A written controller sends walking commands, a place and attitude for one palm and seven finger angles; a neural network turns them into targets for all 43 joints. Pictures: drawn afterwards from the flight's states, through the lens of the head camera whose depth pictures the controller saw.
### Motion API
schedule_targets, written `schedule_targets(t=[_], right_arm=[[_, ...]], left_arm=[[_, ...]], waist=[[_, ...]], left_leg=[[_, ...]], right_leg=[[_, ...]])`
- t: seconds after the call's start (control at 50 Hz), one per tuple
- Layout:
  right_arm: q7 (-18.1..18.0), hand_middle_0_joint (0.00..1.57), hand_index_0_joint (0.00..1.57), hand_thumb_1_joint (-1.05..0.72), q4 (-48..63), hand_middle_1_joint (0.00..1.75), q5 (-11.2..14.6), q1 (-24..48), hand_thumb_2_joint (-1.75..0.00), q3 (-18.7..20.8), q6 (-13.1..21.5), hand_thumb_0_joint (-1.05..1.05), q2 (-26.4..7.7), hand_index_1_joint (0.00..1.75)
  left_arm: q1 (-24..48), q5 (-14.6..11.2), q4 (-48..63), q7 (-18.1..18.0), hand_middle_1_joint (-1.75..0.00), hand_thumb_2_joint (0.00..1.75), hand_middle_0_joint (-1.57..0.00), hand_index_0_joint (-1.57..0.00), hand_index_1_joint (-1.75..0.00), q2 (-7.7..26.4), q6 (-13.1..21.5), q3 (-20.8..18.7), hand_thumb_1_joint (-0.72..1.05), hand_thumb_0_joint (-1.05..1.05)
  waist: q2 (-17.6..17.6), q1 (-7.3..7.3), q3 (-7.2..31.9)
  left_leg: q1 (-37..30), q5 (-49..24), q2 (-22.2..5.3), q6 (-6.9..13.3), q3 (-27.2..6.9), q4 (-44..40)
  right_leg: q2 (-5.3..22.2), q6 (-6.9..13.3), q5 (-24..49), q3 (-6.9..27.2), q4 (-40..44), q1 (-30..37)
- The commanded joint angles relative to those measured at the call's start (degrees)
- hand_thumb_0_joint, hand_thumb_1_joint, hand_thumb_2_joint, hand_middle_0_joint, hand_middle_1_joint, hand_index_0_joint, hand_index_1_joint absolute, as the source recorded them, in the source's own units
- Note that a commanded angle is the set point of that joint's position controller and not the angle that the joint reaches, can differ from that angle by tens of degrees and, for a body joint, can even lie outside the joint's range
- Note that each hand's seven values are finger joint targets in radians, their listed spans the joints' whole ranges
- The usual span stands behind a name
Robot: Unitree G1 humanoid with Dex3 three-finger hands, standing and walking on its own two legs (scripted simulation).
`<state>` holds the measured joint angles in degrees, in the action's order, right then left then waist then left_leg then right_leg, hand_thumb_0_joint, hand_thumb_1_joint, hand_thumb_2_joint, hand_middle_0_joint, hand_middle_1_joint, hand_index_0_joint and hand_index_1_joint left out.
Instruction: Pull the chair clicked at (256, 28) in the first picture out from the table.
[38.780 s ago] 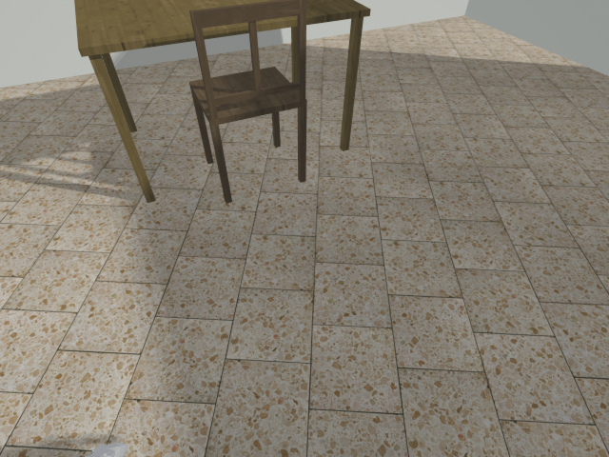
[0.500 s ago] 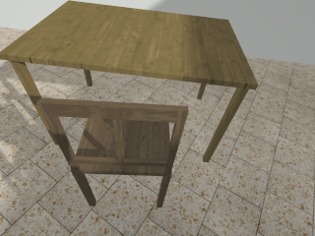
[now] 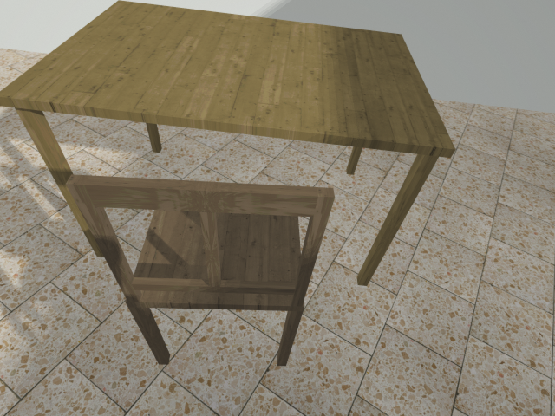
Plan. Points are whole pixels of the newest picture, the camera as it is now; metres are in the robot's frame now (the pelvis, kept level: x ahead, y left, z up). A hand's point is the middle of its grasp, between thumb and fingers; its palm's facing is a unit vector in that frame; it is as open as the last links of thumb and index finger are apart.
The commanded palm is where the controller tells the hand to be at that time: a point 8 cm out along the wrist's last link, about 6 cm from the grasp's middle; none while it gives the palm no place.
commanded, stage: look again from close up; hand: left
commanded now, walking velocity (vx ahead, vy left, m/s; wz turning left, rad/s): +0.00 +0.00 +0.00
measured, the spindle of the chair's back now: (211, 250) +0.44 +0.15 -0.10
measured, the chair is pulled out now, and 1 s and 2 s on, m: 0.21 0.21 0.21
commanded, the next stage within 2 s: none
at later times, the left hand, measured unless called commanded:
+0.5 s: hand out of the picture -0.04 +0.15 -0.18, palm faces +0.02 -0.99 -0.14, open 7.4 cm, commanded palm none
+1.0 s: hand out of the picture -0.02 +0.13 -0.18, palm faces +0.02 -0.99 -0.13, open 7.4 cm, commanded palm none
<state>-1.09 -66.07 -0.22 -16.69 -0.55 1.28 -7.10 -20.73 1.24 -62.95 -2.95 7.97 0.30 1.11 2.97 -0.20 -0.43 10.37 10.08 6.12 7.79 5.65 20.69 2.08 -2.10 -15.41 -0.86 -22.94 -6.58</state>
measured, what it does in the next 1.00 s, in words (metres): stands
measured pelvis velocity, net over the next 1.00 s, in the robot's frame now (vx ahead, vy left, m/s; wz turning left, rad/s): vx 0.01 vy -0.01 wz -0.01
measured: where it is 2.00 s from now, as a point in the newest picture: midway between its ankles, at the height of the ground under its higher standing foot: outside the picture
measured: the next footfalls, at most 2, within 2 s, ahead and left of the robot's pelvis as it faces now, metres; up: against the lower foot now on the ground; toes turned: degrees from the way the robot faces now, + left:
none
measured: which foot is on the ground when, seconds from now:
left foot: down 0.00-1.00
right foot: down 0.00-1.00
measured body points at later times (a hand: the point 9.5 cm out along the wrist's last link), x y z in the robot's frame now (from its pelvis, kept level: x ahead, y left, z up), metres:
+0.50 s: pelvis +0.00 +0.00 +0.00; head +0.01 +0.02 +0.45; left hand -0.04 +0.21 -0.17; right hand -0.02 -0.21 -0.15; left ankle +0.02 +0.02 -0.74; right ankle -0.03 -0.15 -0.74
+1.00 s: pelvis +0.01 -0.01 +0.00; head +0.01 +0.01 +0.45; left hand -0.02 +0.19 -0.17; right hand -0.01 -0.22 -0.15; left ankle +0.02 +0.02 -0.74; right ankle -0.03 -0.15 -0.74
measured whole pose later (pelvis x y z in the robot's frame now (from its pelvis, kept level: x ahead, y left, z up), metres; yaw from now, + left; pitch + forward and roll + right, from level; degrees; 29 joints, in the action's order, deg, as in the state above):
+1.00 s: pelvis +0.01 -0.01 +0.00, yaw -1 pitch +0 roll +0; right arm -1.4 -67.0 -0.1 -17.8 -0.5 1.7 -6.2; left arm -21.2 1.0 -63.1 -3.0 6.9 0.4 1.1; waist 2.2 0.0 0.2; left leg 9.9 10.5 5.3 6.9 5.7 20.3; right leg 1.2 -1.2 -15.6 -0.6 -22.2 -6.1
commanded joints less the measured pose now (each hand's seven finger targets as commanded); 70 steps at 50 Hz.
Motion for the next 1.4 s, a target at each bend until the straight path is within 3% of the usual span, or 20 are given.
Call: schedule_targets(t=[0.0,0.18,0.3,0.36,0.46,0.6,0.7,1.12,1.38], right_arm=[[-0.60,0.20,0.20,-0.90,1.35,0.30,0.39,-2.95,-0.90,1.09,0.69,0.00,-7.02,0.30],[-0.74,0.20,0.20,-0.90,0.90,0.30,0.38,-3.52,-0.90,1.17,0.76,0.00,-6.94,0.30],[-0.74,0.20,0.20,-0.90,0.80,0.30,0.47,-3.60,-0.90,1.13,0.74,0.00,-6.60,0.30],[-0.78,0.20,0.20,-0.90,0.63,0.30,0.42,-3.95,-0.90,1.16,0.77,0.00,-6.63,0.30],[-0.74,0.20,0.20,-0.90,0.52,0.30,0.41,-4.04,-0.90,1.13,0.78,0.00,-6.37,0.30],[-0.81,0.20,0.20,-0.90,0.26,0.30,0.48,-4.22,-0.90,1.06,0.82,0.00,-5.90,0.30],[-0.82,0.20,0.20,-0.90,0.33,0.30,0.45,-4.45,-0.90,0.91,0.99,0.00,-5.66,0.30],[-0.79,0.20,0.20,-0.90,-0.03,0.30,0.34,-4.96,-0.90,0.69,1.00,0.00,-4.76,0.30],[-0.97,0.20,0.20,-0.90,-0.18,0.30,0.35,-5.49,-0.90,0.66,1.19,0.00,-4.61,0.30]], left_arm=[[-5.72,-0.13,0.89,-0.16,-0.30,0.90,-0.20,-0.20,-0.30,3.94,0.30,-0.59,0.90,0.00],[-6.46,-0.12,0.24,-0.31,-0.30,0.90,-0.20,-0.20,-0.30,3.64,0.25,-0.66,0.90,0.00],[-6.55,-0.17,0.41,-0.22,-0.30,0.90,-0.20,-0.20,-0.30,3.56,0.15,-0.63,0.90,0.00],[-6.95,-0.15,0.21,-0.28,-0.30,0.90,-0.20,-0.20,-0.30,3.51,0.14,-0.66,0.90,0.00],[-6.81,-0.18,0.22,-0.27,-0.30,0.90,-0.20,-0.20,-0.30,3.43,0.23,-0.64,0.90,0.00],[-6.60,-0.26,0.46,-0.24,-0.30,0.90,-0.20,-0.20,-0.30,3.26,0.11,-0.62,0.90,0.00],[-6.62,-0.40,0.42,-0.22,-0.30,0.90,-0.20,-0.20,-0.30,3.06,0.36,-0.55,0.90,0.00],[-6.27,-0.47,0.87,-0.14,-0.30,0.90,-0.20,-0.20,-0.30,2.92,0.61,-0.41,0.90,0.00],[-6.57,-0.56,0.81,-0.16,-0.30,0.90,-0.20,-0.20,-0.30,2.80,0.64,-0.37,0.90,0.00]], waist=[[-3.27,-0.12,-5.27],[-2.62,0.00,-4.17],[-2.82,-0.18,-4.73],[-2.83,-0.08,-4.20],[-1.88,-0.04,-3.95],[-3.58,-0.15,-5.33],[-2.44,-0.05,-4.00],[-2.46,0.16,-5.38],[-2.40,0.15,-4.12]], left_leg=[[-0.67,2.54,-13.13,-5.08,-14.31,-8.46],[-2.78,0.31,-13.48,-6.28,-14.45,-8.55],[-1.89,1.50,-13.31,-5.49,-14.37,-8.99],[-2.75,1.04,-13.44,-6.51,-14.56,-9.01],[-2.68,0.63,-13.20,-5.51,-14.10,-8.38],[-1.85,0.78,-13.18,-5.41,-13.74,-8.85],[-3.02,-2.12,-12.81,-4.82,-13.01,-7.23],[-1.96,-3.18,-12.05,-4.35,-11.98,-5.26],[-3.38,-5.87,-12.30,-4.23,-12.34,-4.82]], right_leg=[[3.48,2.74,2.64,2.48,2.31,-6.60],[3.46,2.46,2.93,2.42,1.73,-7.11],[3.28,2.49,2.53,2.73,2.09,-7.10],[3.40,2.41,2.60,2.61,1.70,-7.44],[3.41,2.50,3.15,2.99,2.27,-7.05],[3.15,2.53,2.66,3.15,2.44,-7.61],[3.50,2.78,4.12,3.61,3.29,-6.96],[3.69,3.33,4.72,4.00,4.30,-6.90],[3.74,3.28,5.30,3.69,4.18,-6.39]])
